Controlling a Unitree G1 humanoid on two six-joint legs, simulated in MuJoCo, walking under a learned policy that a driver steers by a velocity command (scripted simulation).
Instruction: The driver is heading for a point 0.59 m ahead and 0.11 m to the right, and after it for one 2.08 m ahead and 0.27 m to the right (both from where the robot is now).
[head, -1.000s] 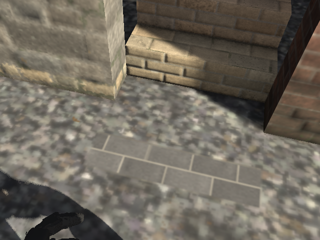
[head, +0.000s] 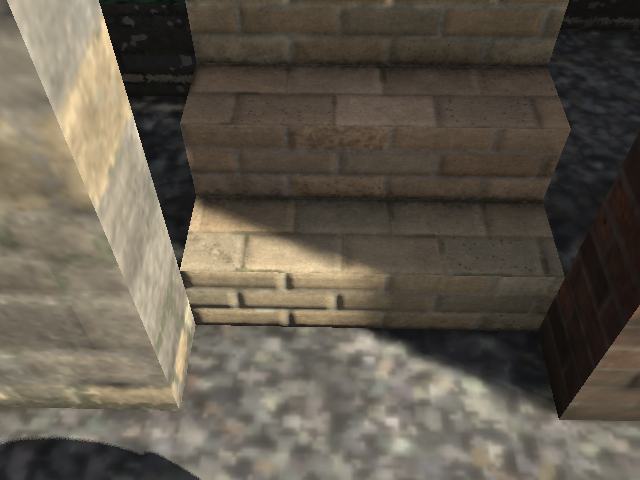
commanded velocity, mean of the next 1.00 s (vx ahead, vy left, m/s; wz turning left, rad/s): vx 0.50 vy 0.00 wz -0.38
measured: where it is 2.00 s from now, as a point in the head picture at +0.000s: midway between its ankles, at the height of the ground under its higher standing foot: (370, 446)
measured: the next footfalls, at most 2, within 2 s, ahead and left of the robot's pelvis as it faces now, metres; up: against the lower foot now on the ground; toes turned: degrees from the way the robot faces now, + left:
right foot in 0.12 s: +0.24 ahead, -0.13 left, +0.00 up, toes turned -7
left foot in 0.62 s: +0.52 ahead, +0.00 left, +0.00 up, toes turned -19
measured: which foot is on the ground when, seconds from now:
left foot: down 0.00-0.12, up 0.14-0.60, down 0.62-1.00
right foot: up 0.00-0.10, down 0.12-0.64, up 0.66-1.00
